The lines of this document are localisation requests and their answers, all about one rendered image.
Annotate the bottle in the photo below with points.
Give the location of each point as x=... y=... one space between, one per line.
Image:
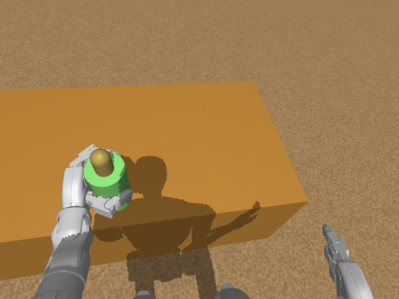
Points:
x=106 y=174

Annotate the left robot hand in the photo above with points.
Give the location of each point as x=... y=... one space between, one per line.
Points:
x=77 y=192

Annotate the right robot hand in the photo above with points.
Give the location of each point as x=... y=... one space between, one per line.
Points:
x=348 y=276

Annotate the left robot arm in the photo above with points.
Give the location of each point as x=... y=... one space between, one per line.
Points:
x=66 y=272

